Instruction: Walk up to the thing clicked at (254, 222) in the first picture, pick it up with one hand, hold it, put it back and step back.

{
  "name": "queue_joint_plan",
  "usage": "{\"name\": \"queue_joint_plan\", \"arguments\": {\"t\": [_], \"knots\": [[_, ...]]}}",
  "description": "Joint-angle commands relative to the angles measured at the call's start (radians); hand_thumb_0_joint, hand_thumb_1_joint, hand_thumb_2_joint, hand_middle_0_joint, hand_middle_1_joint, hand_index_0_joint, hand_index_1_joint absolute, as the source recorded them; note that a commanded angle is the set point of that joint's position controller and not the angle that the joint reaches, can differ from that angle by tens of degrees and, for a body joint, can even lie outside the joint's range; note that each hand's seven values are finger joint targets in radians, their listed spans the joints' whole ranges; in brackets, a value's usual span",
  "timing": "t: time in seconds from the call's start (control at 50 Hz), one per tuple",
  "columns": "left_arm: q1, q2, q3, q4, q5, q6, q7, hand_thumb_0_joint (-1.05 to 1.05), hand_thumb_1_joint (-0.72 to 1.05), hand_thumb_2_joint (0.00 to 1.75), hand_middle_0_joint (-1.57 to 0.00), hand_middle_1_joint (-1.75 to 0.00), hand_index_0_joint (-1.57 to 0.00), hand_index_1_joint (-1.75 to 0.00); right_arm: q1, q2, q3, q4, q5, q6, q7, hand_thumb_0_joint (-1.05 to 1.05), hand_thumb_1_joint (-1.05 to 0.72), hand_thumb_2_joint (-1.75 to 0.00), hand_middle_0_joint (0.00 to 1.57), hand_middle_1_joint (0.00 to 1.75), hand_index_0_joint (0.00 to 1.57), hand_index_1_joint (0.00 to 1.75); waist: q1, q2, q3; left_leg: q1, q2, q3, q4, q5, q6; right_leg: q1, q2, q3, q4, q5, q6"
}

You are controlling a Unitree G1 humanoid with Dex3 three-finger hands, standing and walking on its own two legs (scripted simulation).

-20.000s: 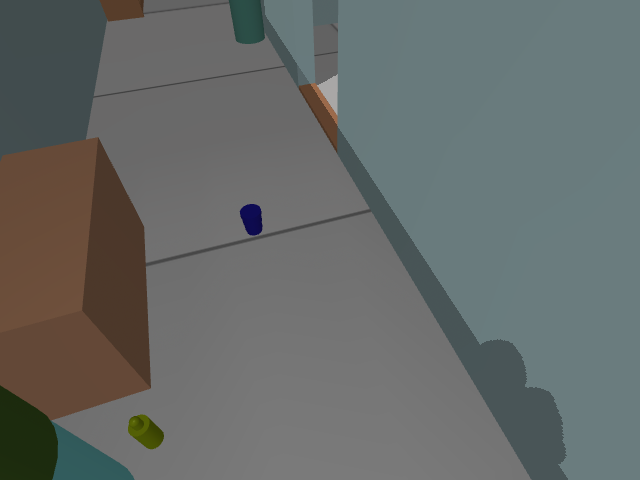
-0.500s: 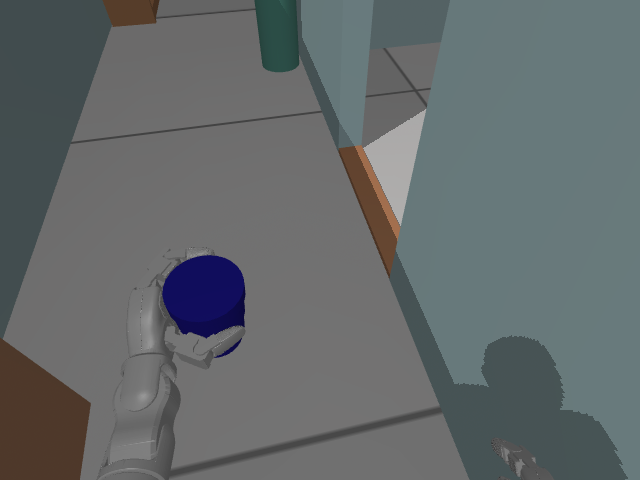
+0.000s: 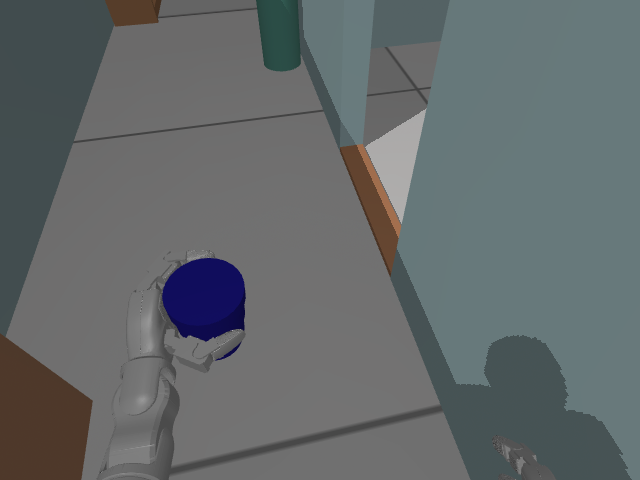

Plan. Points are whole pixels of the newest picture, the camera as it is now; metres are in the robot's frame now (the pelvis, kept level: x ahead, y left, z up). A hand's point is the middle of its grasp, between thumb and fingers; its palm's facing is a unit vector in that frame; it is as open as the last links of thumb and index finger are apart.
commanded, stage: crouch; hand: left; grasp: from the side
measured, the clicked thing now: (211, 314) +0.33 +0.16 +0.04
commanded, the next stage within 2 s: lower in 2.00 s
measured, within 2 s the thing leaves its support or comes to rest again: neither
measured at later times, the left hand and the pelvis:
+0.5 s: hand (212, 336) +0.34 +0.17 -0.04, palm faces +0.19 -0.98 +0.01, open 11.7 cm; pelvis -0.02 +0.00 -0.04, yaw +0 degrees
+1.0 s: hand (232, 380) +0.37 +0.20 -0.29, palm faces +0.21 -0.98 -0.01, open 11.7 cm; pelvis -0.06 +0.00 -0.26, yaw -3 degrees
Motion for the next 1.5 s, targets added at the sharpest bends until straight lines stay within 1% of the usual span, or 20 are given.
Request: {"name": "queue_joint_plan", "arguments": {"t": [0.0, 0.04, 0.1, 0.22, 0.3, 0.38, 0.48, 0.5, 0.56, 0.66, 0.78, 0.84, 0.98, 1.06, 1.14, 1.16, 1.2, 1.26, 1.32, 1.48], "knots": [[-0.294, 0.108, 0.032, -0.241, -0.014, -0.081, -0.001, 0.00, 0.06, 1.16, -1.17, -1.32, -1.18, -1.33, -0.032, -0.128, -0.052, -0.128, -0.004, -0.042, -0.009, 0.00, -0.92, -0.91, 0.20, 0.30, 0.20, 0.30, -0.007, -0.013, -0.259, 0.128, -0.023, -0.006, -0.128, 0.169, 0.008, 0.084, 0.029, -0.011, -0.114, 0.208, -0.026], [-0.294, 0.139, 0.059, -0.235, -0.010, -0.078, 0.002, 0.00, 0.06, 1.16, -1.18, -1.34, -1.20, -1.34, -0.033, -0.131, -0.053, -0.129, -0.003, -0.045, -0.011, 0.00, -0.92, -0.91, 0.20, 0.30, 0.20, 0.30, 0.000, -0.004, -0.272, 0.133, -0.025, -0.001, -0.125, 0.180, 0.009, 0.092, 0.026, -0.006, -0.116, 0.221, -0.026], [-0.269, 0.091, 0.023, -0.191, -0.009, -0.067, 0.000, 0.00, 0.06, 1.14, -1.19, -1.30, -1.21, -1.30, -0.037, -0.126, -0.050, -0.130, -0.004, -0.044, -0.009, 0.00, -0.89, -0.91, 0.20, 0.30, 0.20, 0.30, -0.012, -0.023, -0.212, 0.112, -0.024, -0.003, -0.131, 0.157, 0.009, 0.067, 0.029, -0.010, -0.118, 0.201, -0.025], [-0.259, 0.074, 0.051, -0.103, -0.011, -0.097, 0.018, 0.00, 0.04, 1.13, -1.20, -1.31, -1.22, -1.30, -0.030, -0.131, -0.061, -0.122, -0.012, -0.045, 0.003, 0.00, -0.88, -0.90, 0.20, 0.30, 0.20, 0.30, -0.014, -0.039, -0.207, 0.047, -0.021, -0.013, -0.101, 0.110, 0.010, 0.004, 0.030, -0.015, -0.079, 0.150, -0.030], [-0.308, 0.116, 0.093, -0.053, 0.010, -0.161, 0.028, 0.00, 0.05, 1.13, -1.16, -1.28, -1.18, -1.28, -0.031, -0.130, -0.067, -0.115, -0.020, -0.045, 0.012, 0.00, -0.88, -0.90, 0.20, 0.30, 0.20, 0.30, -0.013, -0.046, -0.218, -0.035, -0.026, -0.010, -0.045, 0.056, 0.013, -0.063, 0.022, -0.003, -0.030, 0.106, -0.031], [-0.373, 0.109, 0.091, 0.059, 0.017, -0.250, 0.015, 0.00, 0.03, 1.13, -1.17, -1.30, -1.19, -1.29, -0.021, -0.137, -0.075, -0.101, -0.032, -0.052, 0.026, 0.00, -0.89, -0.90, 0.20, 0.30, 0.20, 0.30, -0.036, -0.028, -0.249, -0.142, -0.026, -0.016, 0.063, 0.011, 0.015, -0.207, 0.023, 0.003, 0.084, 0.069, -0.035], [-0.418, 0.144, 0.127, 0.177, 0.014, -0.372, -0.012, 0.00, 0.01, 1.13, -1.20, -1.31, -1.21, -1.31, -0.011, -0.154, -0.077, -0.103, -0.044, -0.058, 0.045, 0.00, -0.89, -0.90, 0.20, 0.30, 0.20, 0.30, -0.035, 0.022, -0.394, -0.310, -0.029, -0.036, 0.256, -0.030, 0.012, -0.424, 0.026, -0.001, 0.281, 0.016, -0.043], [-0.433, 0.114, 0.102, 0.197, 0.006, -0.396, -0.020, 0.00, 0.02, 1.13, -1.20, -1.30, -1.21, -1.30, -0.011, -0.159, -0.076, -0.103, -0.047, -0.058, 0.052, 0.00, -0.89, -0.90, 0.20, 0.30, 0.20, 0.30, -0.050, 0.023, -0.444, -0.338, -0.028, -0.045, 0.305, -0.009, 0.012, -0.471, 0.028, -0.006, 0.331, 0.025, -0.045], [-0.476, 0.199, 0.164, 0.235, 0.006, -0.444, -0.032, 0.00, 0.04, 1.14, -1.21, -1.31, -1.22, -1.32, -0.004, -0.175, -0.074, -0.097, -0.048, -0.052, 0.056, 0.00, -0.89, -0.91, 0.20, 0.30, 0.20, 0.30, -0.036, 0.029, -0.526, -0.456, -0.034, -0.040, 0.430, 0.017, 0.018, -0.545, 0.026, 0.008, 0.428, 0.037, -0.045], [-0.519, 0.228, 0.210, 0.254, -0.003, -0.475, -0.046, 0.00, 0.07, 1.19, -1.21, -1.32, -1.22, -1.33, -0.005, -0.194, -0.072, -0.092, -0.057, -0.030, 0.071, 0.00, -0.90, -0.91, 0.20, 0.30, 0.20, 0.30, -0.023, 0.049, -0.650, -0.570, -0.030, -0.044, 0.570, 0.071, 0.018, -0.661, 0.029, 0.015, 0.572, 0.063, -0.048], [-0.601, 0.229, 0.204, 0.303, 0.006, -0.490, -0.065, 0.00, 0.09, 1.22, -1.23, -1.34, -1.24, -1.35, -0.004, -0.213, -0.077, -0.059, -0.070, -0.011, 0.081, 0.00, -0.91, -0.91, 0.20, 0.30, 0.20, 0.30, -0.058, 0.054, -0.715, -0.675, -0.025, -0.069, 0.703, 0.044, 0.016, -0.849, 0.039, -0.016, 0.732, 0.022, -0.058], [-0.639, 0.263, 0.246, 0.358, 0.011, -0.496, -0.073, 0.00, 0.11, 1.23, -1.23, -1.34, -1.23, -1.36, 0.007, -0.213, -0.069, -0.038, -0.081, -0.007, 0.085, 0.00, -0.92, -0.91, 0.20, 0.30, 0.20, 0.30, -0.062, 0.030, -0.752, -0.775, -0.025, -0.058, 0.810, 0.067, 0.025, -0.880, 0.036, -0.003, 0.797, 0.054, -0.051], [-0.727, 0.328, 0.301, 0.481, 0.039, -0.527, -0.075, 0.00, 0.08, 1.28, -1.24, -1.39, -1.25, -1.41, -0.015, -0.217, -0.052, -0.021, -0.105, 0.002, 0.097, 0.00, -0.91, -0.91, 0.20, 0.30, 0.20, 0.30, -0.075, 0.042, -0.708, -0.992, -0.025, -0.046, 0.939, -0.134, 0.017, -1.046, 0.037, -0.015, 0.927, -0.131, -0.055], [-0.809, 0.363, 0.311, 0.478, 0.050, -0.545, -0.091, 0.00, 0.07, 1.29, -1.25, -1.40, -1.25, -1.42, -0.009, -0.236, -0.044, -0.008, -0.115, 0.004, 0.103, 0.00, -0.92, -0.91, 0.20, 0.30, 0.20, 0.30, -0.089, 0.116, -0.741, -1.005, -0.023, -0.050, 1.003, -0.142, 0.010, -1.161, 0.040, -0.048, 1.034, -0.130, -0.062], [-0.851, 0.448, 0.363, 0.500, 0.052, -0.553, -0.095, 0.00, 0.03, 1.27, -1.21, -1.37, -1.22, -1.38, -0.012, -0.246, -0.029, 0.001, -0.124, 0.009, 0.103, 0.00, -0.92, -0.92, 0.20, 0.30, 0.20, 0.30, -0.086, 0.117, -0.768, -1.081, -0.025, -0.036, 1.085, -0.165, 0.014, -1.170, 0.041, -0.051, 1.097, -0.143, -0.056], [-0.882, 0.433, 0.344, 0.507, 0.054, -0.554, -0.099, 0.00, 0.02, 1.26, -1.20, -1.36, -1.20, -1.37, -0.013, -0.247, -0.026, 0.003, -0.126, 0.011, 0.104, 0.00, -0.93, -0.92, 0.20, 0.30, 0.20, 0.30, -0.106, 0.121, -0.739, -1.100, -0.025, -0.038, 1.096, -0.196, 0.014, -1.200, 0.040, -0.057, 1.110, -0.164, -0.055], [-0.878, 0.479, 0.373, 0.518, 0.062, -0.552, -0.101, 0.00, 0.04, 1.25, -1.20, -1.36, -1.21, -1.37, -0.022, -0.259, -0.017, 0.005, -0.131, 0.014, 0.103, 0.00, -0.92, -0.91, 0.20, 0.30, 0.20, 0.30, -0.099, 0.148, -0.729, -1.115, -0.024, -0.041, 1.116, -0.213, 0.012, -1.232, 0.042, -0.066, 1.140, -0.178, -0.055], [-0.893, 0.463, 0.360, 0.551, 0.058, -0.545, -0.117, 0.00, 0.03, 1.23, -1.18, -1.33, -1.19, -1.35, -0.018, -0.271, -0.007, 0.008, -0.135, 0.021, 0.105, 0.00, -0.92, -0.91, 0.20, 0.30, 0.20, 0.30, -0.126, 0.132, -0.699, -1.165, -0.023, -0.046, 1.157, -0.240, 0.015, -1.256, 0.045, -0.082, 1.174, -0.193, -0.051], [-0.895, 0.514, 0.385, 0.556, 0.055, -0.538, -0.126, 0.00, 0.02, 1.20, -1.17, -1.30, -1.17, -1.32, -0.037, -0.281, 0.004, 0.005, -0.138, 0.025, 0.101, 0.00, -0.91, -0.91, 0.20, 0.30, 0.20, 0.30, -0.112, 0.126, -0.661, -1.226, -0.024, -0.045, 1.190, -0.300, 0.020, -1.293, 0.050, -0.089, 1.194, -0.246, -0.048], [-0.860, 0.537, 0.411, 0.571, 0.045, -0.531, -0.140, 0.00, 0.05, 1.18, -1.13, -1.28, -1.14, -1.29, -0.036, -0.315, 0.039, 0.008, -0.158, 0.041, 0.107, 0.00, -0.91, -0.91, 0.20, 0.30, 0.20, 0.30, -0.137, 0.165, -0.631, -1.250, -0.016, -0.079, 1.269, -0.228, 0.011, -1.344, 0.055, -0.118, 1.291, -0.165, -0.051]]}}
